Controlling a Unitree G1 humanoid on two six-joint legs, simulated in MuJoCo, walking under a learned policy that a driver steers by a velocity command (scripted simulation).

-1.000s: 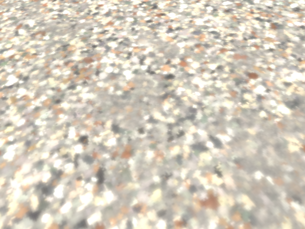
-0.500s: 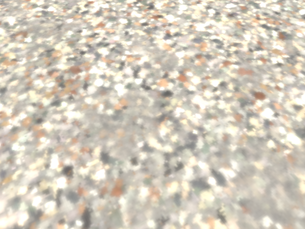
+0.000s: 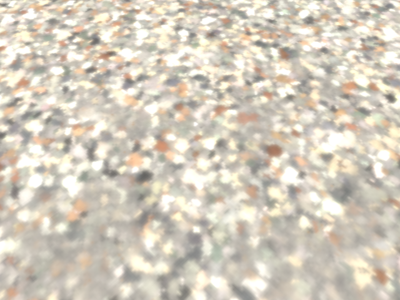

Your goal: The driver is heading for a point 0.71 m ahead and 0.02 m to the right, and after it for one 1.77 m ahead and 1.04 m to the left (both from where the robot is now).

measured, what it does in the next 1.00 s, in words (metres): walks ahead: left foot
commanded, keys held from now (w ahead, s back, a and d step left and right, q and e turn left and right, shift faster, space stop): w+e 0.16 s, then w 0.68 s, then w+q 0.16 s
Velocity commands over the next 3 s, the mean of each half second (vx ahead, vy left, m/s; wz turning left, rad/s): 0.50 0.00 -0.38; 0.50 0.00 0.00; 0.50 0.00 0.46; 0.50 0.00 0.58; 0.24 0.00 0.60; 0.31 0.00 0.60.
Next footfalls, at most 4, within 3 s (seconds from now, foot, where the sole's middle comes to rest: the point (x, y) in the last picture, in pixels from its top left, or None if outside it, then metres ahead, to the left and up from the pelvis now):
0.48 left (187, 292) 0.47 0.07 -0.75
1.02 right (256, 222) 0.71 -0.17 -0.75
1.58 left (198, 162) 0.97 0.04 -0.75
2.12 right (207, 98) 1.33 0.00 -0.75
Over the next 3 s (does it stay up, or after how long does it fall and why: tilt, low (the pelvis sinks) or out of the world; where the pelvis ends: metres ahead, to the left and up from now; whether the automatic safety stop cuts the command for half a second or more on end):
stays up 1.30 0.17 0.03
